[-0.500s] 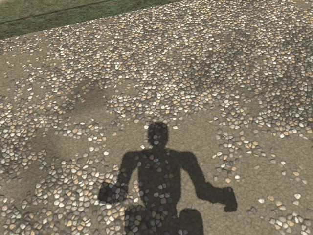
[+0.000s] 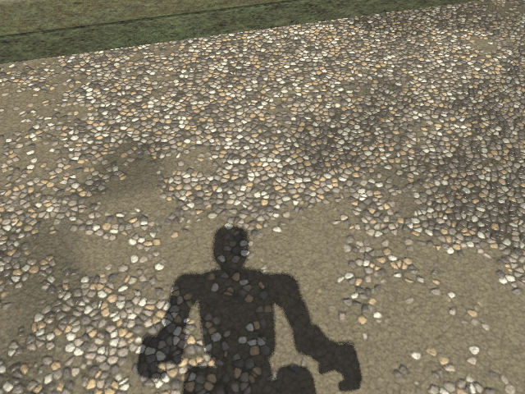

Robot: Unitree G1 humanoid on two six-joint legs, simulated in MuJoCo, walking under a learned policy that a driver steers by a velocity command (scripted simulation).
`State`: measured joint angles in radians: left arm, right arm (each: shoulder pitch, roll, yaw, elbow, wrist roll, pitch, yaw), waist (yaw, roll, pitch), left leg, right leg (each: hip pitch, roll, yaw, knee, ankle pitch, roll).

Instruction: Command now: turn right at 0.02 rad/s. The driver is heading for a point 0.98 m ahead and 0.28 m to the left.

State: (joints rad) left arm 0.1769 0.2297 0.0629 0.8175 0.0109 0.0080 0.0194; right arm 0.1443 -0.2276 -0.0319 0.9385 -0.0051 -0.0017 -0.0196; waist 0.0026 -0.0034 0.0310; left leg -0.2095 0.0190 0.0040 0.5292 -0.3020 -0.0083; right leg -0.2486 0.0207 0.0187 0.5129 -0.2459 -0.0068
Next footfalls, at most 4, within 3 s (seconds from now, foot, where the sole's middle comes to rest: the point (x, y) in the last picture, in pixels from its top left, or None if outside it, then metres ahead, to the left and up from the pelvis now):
2.08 left None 0.46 0.11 -0.77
2.60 right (309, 303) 0.77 -0.10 -0.77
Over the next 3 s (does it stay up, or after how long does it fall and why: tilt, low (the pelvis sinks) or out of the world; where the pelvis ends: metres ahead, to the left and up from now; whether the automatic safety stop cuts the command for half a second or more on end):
stays up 0.77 0.03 0.00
